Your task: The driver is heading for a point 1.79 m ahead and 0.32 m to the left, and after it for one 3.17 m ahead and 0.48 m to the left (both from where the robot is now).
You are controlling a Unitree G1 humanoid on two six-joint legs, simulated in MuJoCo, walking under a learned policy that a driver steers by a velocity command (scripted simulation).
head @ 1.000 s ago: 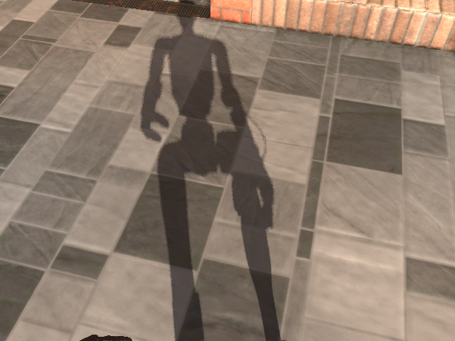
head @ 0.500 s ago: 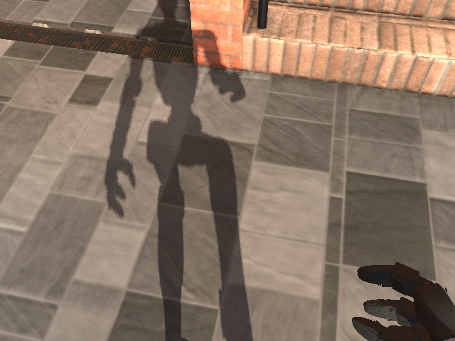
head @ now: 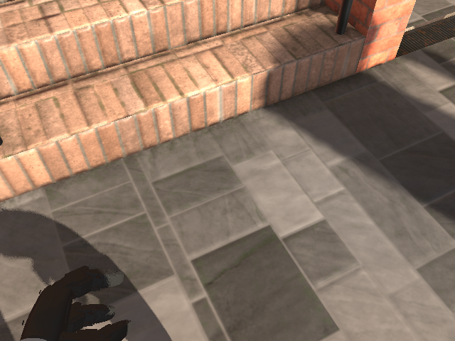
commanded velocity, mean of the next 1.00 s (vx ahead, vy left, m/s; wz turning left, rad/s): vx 0.79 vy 0.00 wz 0.26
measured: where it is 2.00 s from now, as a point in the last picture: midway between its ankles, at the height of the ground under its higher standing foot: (221, 206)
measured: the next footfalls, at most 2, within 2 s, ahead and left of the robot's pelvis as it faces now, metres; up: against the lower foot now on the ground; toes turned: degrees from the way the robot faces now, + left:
right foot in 0.02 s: +0.20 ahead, -0.02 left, +0.00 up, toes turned -7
left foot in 0.48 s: +0.67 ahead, +0.04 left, +0.00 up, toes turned -5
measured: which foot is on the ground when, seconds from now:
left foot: down 0.00-0.02, up 0.04-0.46, down 0.48-0.88, up 0.90-1.00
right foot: up 0.00-0.00, down 0.02-0.50, up 0.52-0.86, down 0.88-1.00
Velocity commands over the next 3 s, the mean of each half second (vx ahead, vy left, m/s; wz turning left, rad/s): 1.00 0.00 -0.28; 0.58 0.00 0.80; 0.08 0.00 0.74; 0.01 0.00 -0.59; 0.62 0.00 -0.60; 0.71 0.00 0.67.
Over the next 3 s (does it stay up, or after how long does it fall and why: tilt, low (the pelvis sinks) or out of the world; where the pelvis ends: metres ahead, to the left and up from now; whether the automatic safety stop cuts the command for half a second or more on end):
stays up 1.26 0.02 0.06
